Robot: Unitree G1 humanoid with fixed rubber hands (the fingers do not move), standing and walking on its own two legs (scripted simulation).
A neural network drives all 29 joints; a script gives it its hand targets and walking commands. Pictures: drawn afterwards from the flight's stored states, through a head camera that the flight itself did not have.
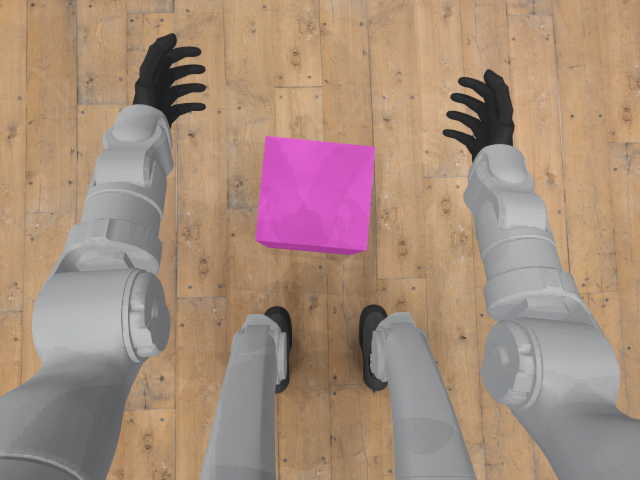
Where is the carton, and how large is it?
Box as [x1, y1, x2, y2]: [255, 136, 374, 254]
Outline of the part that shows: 266,136 255,240 268,247 345,254 352,254 366,250 374,147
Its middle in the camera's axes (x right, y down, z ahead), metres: -0.01 -0.09 +0.85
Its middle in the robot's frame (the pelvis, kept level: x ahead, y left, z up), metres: +0.48 +0.01 -0.50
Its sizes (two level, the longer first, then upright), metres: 0.210 0.200 0.250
